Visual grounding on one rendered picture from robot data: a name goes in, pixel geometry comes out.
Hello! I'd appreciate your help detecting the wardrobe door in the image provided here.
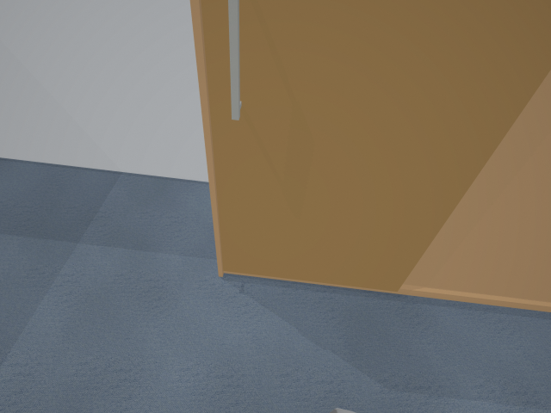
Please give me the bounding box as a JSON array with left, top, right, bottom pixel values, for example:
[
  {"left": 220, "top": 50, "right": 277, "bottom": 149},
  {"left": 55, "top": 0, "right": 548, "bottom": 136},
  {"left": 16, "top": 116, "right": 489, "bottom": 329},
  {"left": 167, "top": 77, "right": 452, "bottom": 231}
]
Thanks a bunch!
[
  {"left": 403, "top": 71, "right": 551, "bottom": 302},
  {"left": 201, "top": 0, "right": 551, "bottom": 292}
]

